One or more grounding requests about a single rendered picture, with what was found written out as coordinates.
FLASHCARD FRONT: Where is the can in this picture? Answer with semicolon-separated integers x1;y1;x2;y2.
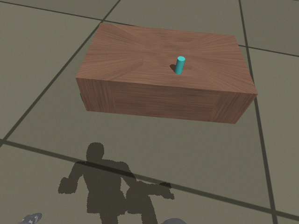
175;56;185;74

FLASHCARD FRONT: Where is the left robot hand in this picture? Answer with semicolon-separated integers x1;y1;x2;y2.
18;213;42;224

